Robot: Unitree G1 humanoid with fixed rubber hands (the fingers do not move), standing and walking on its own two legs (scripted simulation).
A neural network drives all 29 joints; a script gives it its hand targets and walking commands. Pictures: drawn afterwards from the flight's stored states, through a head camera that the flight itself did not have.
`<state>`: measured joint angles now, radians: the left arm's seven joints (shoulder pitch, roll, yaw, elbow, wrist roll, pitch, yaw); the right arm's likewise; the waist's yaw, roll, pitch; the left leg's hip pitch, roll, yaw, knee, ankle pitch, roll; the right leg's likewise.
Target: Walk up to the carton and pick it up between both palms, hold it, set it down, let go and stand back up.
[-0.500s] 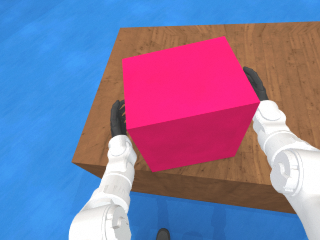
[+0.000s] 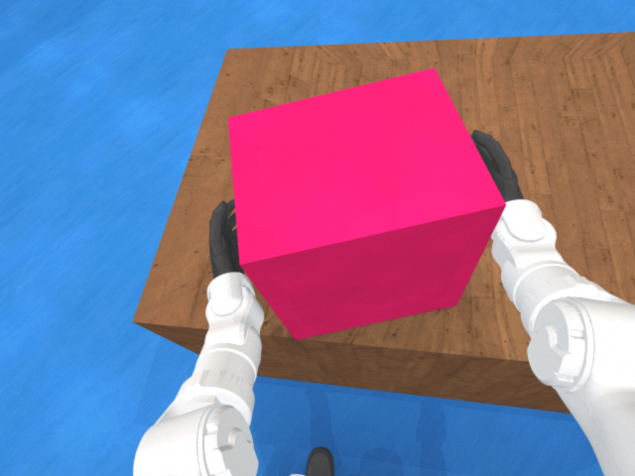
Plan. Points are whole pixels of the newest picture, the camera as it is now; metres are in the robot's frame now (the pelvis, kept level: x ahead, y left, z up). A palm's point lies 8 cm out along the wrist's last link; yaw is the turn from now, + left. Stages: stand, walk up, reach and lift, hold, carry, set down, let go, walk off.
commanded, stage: set down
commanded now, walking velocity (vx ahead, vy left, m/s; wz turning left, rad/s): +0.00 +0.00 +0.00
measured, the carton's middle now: (355, 222) +0.46 +0.07 -0.04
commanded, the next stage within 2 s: none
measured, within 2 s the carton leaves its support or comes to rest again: neither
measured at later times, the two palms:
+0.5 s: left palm (230, 264) +0.37 +0.22 -0.02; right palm (497, 199) +0.49 -0.10 +0.01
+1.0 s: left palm (229, 261) +0.37 +0.23 -0.02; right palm (491, 198) +0.51 -0.10 -0.02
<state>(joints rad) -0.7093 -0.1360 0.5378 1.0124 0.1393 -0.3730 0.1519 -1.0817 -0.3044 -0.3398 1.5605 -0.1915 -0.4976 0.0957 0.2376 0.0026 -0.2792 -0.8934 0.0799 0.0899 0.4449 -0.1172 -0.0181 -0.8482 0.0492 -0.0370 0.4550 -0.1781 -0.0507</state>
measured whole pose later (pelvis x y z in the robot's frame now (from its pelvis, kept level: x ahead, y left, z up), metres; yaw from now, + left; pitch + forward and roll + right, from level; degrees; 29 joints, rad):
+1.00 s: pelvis +0.00 +0.01 -0.01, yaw -2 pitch +37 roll -2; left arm -0.77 -0.07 0.33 1.09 0.02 -0.33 0.19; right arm -1.11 -0.38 -0.04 1.58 0.07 -0.44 0.15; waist 0.30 0.00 -0.33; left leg -1.04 0.10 0.09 0.55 -0.16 -0.01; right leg -0.97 0.06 -0.04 0.51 -0.19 -0.04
